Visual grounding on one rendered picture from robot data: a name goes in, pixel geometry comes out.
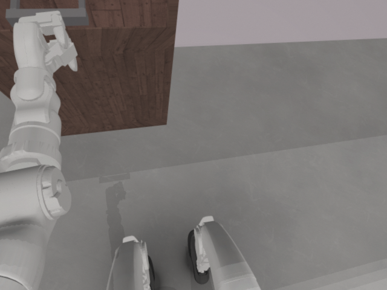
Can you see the left robot hand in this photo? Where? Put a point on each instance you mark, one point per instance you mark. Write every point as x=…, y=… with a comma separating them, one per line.
x=31, y=48

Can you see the drawer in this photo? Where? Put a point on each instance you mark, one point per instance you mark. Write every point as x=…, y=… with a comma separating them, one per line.
x=101, y=13

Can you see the left robot thigh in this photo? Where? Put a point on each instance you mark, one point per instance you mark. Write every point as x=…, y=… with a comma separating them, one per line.
x=129, y=264

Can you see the handle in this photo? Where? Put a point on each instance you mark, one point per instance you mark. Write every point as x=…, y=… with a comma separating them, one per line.
x=70, y=16

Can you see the robot left upper arm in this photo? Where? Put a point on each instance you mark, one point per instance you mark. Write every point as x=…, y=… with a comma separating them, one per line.
x=31, y=201

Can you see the left robot forearm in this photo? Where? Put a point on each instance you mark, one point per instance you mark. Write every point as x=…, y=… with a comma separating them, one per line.
x=36, y=130

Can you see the cabinet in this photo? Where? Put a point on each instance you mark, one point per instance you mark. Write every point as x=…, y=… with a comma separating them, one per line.
x=123, y=76

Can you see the right robot foot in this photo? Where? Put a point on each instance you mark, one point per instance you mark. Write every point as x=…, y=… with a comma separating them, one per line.
x=200, y=277

